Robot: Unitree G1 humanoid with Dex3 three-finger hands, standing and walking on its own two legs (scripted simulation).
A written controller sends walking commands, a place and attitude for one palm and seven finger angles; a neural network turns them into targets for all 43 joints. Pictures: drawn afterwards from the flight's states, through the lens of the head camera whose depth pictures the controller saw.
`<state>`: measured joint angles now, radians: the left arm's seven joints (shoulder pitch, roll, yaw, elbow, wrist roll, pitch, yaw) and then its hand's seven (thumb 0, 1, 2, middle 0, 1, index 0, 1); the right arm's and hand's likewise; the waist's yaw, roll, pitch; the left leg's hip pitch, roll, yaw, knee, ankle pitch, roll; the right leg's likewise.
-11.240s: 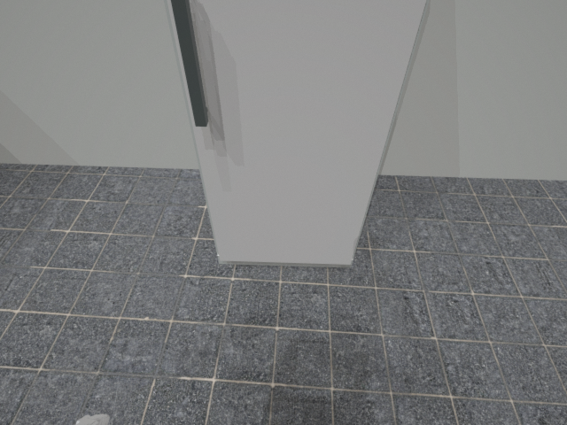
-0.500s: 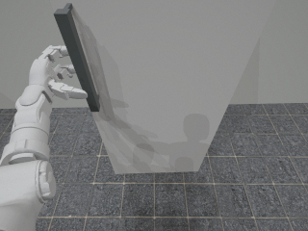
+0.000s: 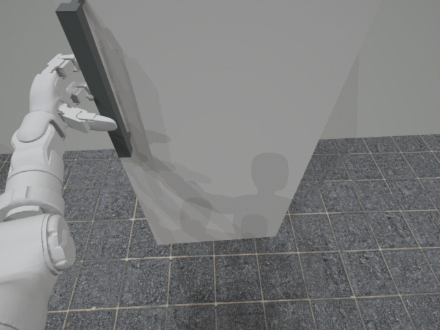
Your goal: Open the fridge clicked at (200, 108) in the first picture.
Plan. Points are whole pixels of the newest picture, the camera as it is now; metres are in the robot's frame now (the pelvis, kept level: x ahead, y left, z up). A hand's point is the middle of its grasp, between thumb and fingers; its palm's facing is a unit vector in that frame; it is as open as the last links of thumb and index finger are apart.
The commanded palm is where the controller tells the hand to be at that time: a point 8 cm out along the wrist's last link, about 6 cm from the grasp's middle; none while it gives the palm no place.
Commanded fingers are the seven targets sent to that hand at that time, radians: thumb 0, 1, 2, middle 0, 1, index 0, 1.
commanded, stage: slide the fingers in behind the handle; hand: left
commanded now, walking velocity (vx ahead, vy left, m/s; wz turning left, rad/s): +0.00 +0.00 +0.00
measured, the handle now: (106, 90) +0.52 +0.20 +0.16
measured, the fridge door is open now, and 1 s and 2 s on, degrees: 0 0 0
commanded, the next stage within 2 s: grip the handle and tug to test in 1.76 s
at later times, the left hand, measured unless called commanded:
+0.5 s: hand (92, 104) +0.46 +0.21 +0.18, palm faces +0.04 -1.00 +0.02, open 14.0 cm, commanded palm +0.43 +0.25 +0.17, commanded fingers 0.00 -0.50 0.30 -0.30 -1.20 -0.30 -1.20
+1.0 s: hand (111, 104) +0.46 +0.17 +0.18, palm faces +0.04 -1.00 +0.01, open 14.0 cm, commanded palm +0.43 +0.22 +0.17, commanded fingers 0.00 -0.50 0.30 -0.30 -1.20 -0.30 -1.20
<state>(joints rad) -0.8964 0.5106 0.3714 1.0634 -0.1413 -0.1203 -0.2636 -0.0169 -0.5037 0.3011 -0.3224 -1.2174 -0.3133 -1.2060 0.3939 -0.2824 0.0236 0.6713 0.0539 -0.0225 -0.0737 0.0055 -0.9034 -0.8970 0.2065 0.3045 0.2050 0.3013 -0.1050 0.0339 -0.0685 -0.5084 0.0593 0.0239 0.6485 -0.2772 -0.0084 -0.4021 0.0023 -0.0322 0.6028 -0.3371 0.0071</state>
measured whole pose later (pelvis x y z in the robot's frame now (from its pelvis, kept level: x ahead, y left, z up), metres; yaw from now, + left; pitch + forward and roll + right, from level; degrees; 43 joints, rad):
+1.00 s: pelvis +0.01 -0.01 +0.00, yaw +1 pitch +6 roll -1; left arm -0.80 0.38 0.29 0.88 -0.16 -0.05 -0.18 -0.02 -0.50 0.30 -0.30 -1.20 -0.29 -1.20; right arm 0.35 -0.27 0.02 0.66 0.06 -0.02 -0.07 0.01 -0.90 -0.90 0.21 0.30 0.20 0.30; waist -0.07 0.04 -0.07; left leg -0.45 0.06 0.01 0.63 -0.28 -0.02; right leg -0.35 0.00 -0.04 0.59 -0.35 0.00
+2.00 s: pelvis +0.00 +0.00 +0.00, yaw +1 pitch +6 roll -1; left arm -0.81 0.35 0.26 0.88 -0.16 -0.05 -0.12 -0.02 -0.44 0.33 -0.29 -1.21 -0.29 -1.20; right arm 0.34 -0.26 0.02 0.68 0.06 -0.03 -0.06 0.01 -0.90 -0.90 0.21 0.30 0.20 0.30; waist -0.07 0.04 -0.07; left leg -0.45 0.05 0.02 0.63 -0.28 -0.01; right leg -0.34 -0.01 -0.04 0.58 -0.34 0.01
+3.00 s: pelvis +0.02 +0.00 +0.01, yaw +0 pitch +5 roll -1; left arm -0.69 0.34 0.28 0.71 -0.18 0.02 -0.13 0.01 0.67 0.78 -0.30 -1.37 -0.32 -1.34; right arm 0.30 -0.26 0.02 0.65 0.06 0.01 -0.07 0.01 -0.90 -0.90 0.21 0.30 0.20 0.30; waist -0.05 0.04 -0.07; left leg -0.39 0.05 0.02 0.59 -0.29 -0.02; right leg -0.28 0.00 -0.03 0.55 -0.35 0.00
